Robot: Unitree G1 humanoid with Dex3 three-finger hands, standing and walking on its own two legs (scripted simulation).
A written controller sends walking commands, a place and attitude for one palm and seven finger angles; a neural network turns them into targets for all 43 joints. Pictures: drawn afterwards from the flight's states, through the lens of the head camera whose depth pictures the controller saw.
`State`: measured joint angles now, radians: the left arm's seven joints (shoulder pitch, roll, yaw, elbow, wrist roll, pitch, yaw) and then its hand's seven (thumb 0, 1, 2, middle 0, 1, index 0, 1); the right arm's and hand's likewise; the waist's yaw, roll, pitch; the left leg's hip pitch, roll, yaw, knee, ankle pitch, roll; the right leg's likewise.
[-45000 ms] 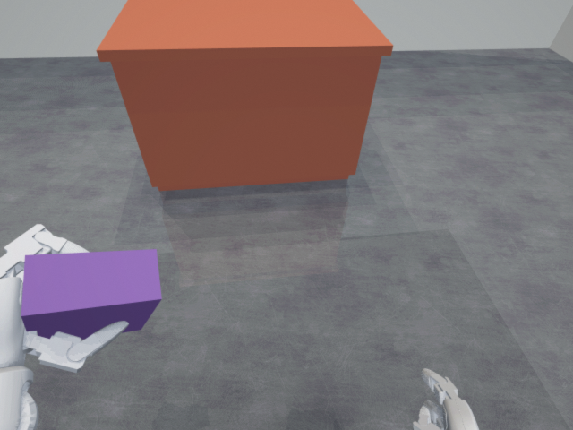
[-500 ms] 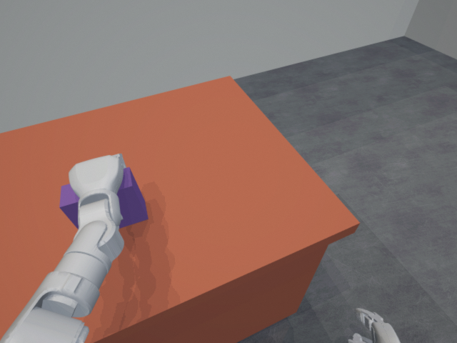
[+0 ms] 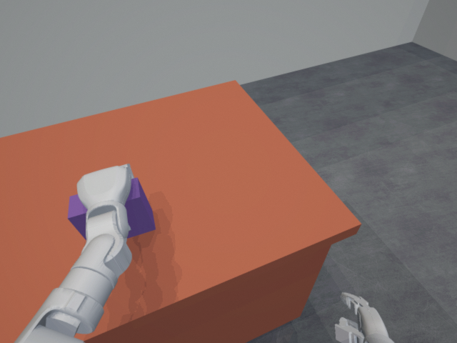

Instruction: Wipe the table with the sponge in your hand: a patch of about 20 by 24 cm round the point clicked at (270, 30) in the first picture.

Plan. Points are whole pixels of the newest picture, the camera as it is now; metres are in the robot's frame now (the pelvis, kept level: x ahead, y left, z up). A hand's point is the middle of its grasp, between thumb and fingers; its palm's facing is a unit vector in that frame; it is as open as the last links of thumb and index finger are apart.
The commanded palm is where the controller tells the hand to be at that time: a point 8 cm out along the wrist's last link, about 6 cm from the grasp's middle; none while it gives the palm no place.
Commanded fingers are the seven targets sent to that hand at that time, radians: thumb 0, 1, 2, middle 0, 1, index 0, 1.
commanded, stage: wipe back along the middle lane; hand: left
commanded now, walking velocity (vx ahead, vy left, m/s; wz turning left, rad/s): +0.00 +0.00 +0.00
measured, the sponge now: (118, 218) +0.34 +0.26 +0.02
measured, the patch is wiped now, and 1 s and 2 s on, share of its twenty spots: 0.50 0.65 0.80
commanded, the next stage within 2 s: slide across to the third lane in 0.80 s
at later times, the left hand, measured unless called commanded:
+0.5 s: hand (120, 220) +0.31 +0.23 +0.06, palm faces +0.07 -0.08 -0.99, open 9.9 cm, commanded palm +0.25 +0.21 +0.09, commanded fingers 0.00 0.10 1.30 -1.20 -1.60 -1.20 -1.60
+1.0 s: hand (126, 242) +0.26 +0.21 +0.06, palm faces +0.08 -0.11 -0.99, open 9.8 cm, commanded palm +0.22 +0.18 +0.10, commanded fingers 0.00 0.10 1.30 -1.20 -1.60 -1.20 -1.60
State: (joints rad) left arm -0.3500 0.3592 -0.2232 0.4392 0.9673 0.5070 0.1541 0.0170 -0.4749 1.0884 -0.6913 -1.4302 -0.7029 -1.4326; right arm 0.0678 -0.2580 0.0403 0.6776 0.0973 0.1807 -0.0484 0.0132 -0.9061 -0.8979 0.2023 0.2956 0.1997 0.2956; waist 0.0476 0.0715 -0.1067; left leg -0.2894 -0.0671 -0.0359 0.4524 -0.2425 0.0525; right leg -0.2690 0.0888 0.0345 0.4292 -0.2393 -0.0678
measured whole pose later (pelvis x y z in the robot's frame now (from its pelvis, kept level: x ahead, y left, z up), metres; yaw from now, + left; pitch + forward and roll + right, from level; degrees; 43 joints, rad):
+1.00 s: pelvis -0.01 +0.00 +0.00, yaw -1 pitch +0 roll +0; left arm -0.03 0.29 -0.35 0.00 0.99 0.68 0.16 0.02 -0.47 1.06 -0.62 -1.44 -0.75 -1.36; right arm -0.02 -0.25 0.05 0.64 0.10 0.20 0.04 0.02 -0.91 -0.90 0.20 0.30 0.19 0.29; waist 0.09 0.09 -0.09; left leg -0.23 -0.07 -0.02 0.51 -0.27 0.05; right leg -0.23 0.09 0.05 0.51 -0.28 -0.07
